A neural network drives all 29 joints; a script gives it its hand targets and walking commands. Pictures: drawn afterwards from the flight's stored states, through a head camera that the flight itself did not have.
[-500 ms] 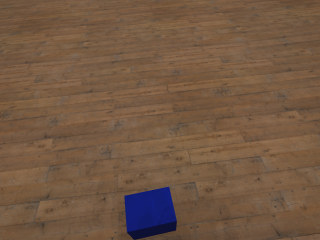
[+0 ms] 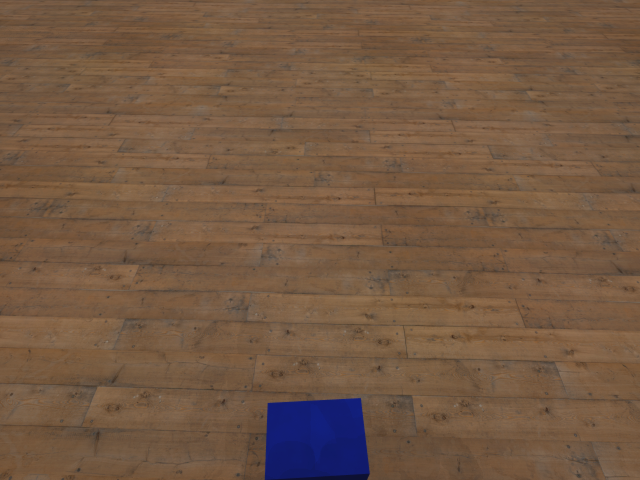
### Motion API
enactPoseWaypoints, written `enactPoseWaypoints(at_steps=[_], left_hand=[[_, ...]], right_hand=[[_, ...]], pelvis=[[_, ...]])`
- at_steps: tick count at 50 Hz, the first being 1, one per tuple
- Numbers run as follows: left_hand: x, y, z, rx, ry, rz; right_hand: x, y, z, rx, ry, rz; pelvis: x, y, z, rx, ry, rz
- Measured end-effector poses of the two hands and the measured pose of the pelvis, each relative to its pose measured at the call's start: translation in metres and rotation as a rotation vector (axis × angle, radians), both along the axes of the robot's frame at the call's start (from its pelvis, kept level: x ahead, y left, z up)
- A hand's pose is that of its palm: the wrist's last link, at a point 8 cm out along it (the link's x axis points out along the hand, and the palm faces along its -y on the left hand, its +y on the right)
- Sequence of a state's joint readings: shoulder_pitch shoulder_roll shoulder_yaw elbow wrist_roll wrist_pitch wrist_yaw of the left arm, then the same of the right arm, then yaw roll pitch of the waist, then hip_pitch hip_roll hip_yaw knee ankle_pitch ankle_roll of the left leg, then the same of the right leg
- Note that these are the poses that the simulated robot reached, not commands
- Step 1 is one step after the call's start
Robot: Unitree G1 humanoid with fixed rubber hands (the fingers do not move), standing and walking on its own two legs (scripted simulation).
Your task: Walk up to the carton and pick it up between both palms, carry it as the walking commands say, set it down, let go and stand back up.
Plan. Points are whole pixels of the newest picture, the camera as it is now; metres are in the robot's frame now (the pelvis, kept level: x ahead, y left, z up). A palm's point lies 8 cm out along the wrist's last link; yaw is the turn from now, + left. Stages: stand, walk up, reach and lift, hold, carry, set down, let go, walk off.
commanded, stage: walk up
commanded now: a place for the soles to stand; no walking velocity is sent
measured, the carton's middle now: (316, 448) +0.33 +0.03 -0.64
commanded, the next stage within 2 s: none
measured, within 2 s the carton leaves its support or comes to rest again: neither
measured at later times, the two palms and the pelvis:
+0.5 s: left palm out of the picture +0.00 +0.29 -0.13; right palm out of the picture +0.03 -0.26 -0.11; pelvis -0.08 +0.01 -0.01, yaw +5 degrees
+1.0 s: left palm out of the picture -0.11 +0.27 -0.12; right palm out of the picture -0.05 -0.22 -0.13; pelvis -0.11 +0.01 +0.00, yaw +11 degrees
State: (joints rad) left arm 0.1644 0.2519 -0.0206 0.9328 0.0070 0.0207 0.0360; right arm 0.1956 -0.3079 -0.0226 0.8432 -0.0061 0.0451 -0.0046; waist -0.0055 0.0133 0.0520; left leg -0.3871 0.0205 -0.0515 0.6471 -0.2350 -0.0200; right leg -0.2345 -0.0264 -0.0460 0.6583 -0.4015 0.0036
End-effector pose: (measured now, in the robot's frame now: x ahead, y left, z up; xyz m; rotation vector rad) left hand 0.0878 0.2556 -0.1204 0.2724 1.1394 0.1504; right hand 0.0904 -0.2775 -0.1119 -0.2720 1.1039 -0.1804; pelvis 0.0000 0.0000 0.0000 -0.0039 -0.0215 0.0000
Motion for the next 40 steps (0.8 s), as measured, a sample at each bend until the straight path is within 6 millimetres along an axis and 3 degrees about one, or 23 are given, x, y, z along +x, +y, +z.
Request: enactPoseWaypoints(at_steps=[8,14,18,24,28,32,34,40], left_hand=[[-0.014,0.018,0.009,0.027,-0.010,0.014],[-0.018,0.032,0.004,0.010,-0.041,0.030],[-0.031,0.042,-0.003,-0.001,-0.038,0.048],[-0.079,0.034,-0.011,-0.009,-0.004,0.070],[-0.133,0.020,-0.011,-0.012,0.042,0.121],[-0.185,0.014,-0.003,0.005,0.116,0.187],[-0.195,0.014,0.002,0.006,0.137,0.190],[-0.195,0.026,0.005,-0.004,0.083,0.200]], right_hand=[[-0.011,0.018,-0.008,0.035,0.013,0.028],[-0.035,0.027,-0.008,0.010,0.059,0.048],[-0.053,0.026,-0.003,-0.021,0.081,0.041],[-0.059,0.016,0.001,-0.051,0.055,0.056],[-0.057,0.013,-0.003,-0.025,0.023,0.075],[-0.062,0.024,0.004,0.002,0.019,0.135],[-0.069,0.028,0.007,0.014,0.015,0.148],[-0.110,0.043,-0.009,0.035,0.108,0.165]], pelvis=[[-0.012,0.007,0.001,-0.012,-0.017,0.022],[-0.029,0.017,-0.002,-0.030,-0.023,0.057],[-0.043,0.022,-0.005,-0.038,-0.016,0.075],[-0.073,0.014,-0.007,-0.022,0.007,0.090],[-0.089,0.007,-0.007,-0.032,-0.014,0.122],[-0.097,0.004,0.005,0.024,-0.004,0.116],[-0.102,0.005,0.009,0.036,0.009,0.117],[-0.118,0.015,0.006,-0.004,0.039,0.195]])
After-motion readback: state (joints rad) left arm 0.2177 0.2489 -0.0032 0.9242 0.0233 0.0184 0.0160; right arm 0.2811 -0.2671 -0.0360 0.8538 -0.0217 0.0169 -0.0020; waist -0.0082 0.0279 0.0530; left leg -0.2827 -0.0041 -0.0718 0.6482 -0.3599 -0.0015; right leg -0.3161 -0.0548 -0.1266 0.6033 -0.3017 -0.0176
